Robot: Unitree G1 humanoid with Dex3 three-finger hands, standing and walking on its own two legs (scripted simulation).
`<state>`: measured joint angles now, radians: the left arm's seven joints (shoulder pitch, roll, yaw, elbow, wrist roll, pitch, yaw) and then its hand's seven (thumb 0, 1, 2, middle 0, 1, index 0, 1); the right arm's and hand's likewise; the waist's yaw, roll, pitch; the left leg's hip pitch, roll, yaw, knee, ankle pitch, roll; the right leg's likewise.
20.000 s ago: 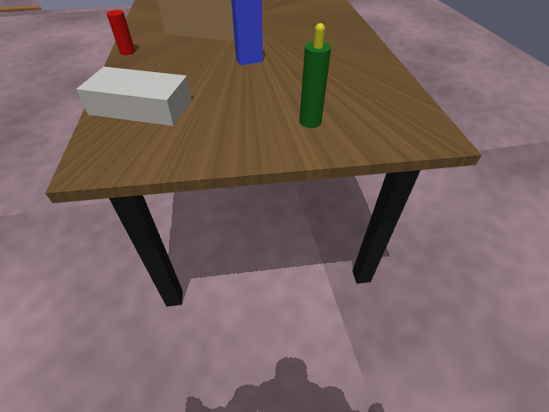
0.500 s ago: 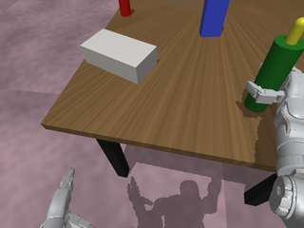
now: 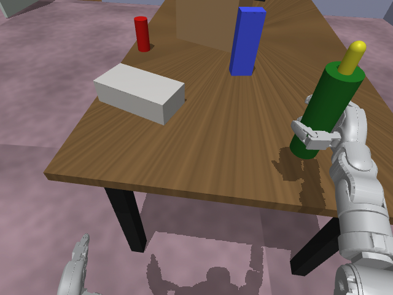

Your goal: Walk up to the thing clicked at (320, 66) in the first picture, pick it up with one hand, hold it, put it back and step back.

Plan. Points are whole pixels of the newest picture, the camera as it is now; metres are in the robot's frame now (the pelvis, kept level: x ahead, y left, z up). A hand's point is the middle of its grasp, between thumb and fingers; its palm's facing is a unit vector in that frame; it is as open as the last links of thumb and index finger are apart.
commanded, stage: lift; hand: right
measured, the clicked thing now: (325, 106) +0.41 -0.19 +0.22
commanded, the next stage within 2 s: hold in 0.84 s
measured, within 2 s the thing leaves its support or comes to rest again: neither
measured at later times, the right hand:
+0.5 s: hand (321, 128) +0.35 -0.16 +0.22, palm faces +0.17 +0.98 -0.05, open 8.4 cm
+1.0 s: hand (342, 124) +0.33 -0.17 +0.25, palm faces +0.17 +0.98 -0.05, open 8.4 cm
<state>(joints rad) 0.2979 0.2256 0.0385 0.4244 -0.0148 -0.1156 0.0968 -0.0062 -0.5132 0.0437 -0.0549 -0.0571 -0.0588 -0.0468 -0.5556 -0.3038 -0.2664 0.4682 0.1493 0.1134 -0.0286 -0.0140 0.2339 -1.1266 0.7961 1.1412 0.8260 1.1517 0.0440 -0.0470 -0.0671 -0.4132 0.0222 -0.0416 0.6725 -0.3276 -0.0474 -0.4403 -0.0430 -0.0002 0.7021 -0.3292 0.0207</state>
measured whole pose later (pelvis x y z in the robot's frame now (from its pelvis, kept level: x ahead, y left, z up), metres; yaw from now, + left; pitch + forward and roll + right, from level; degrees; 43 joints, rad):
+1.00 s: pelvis -0.02 +0.01 +0.00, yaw -2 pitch -2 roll +0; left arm 0.28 0.24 0.07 0.54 -0.03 -0.23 0.11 -0.01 -0.54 0.05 -0.06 -0.05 -0.05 -0.05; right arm -0.46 -0.30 -0.28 -0.07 0.21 0.67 0.01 -0.01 0.23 -1.14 0.79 1.15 0.82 1.16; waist -0.01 -0.08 -0.06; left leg -0.32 0.04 -0.02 0.67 -0.32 -0.04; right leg -0.34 -0.03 0.02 0.66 -0.28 0.03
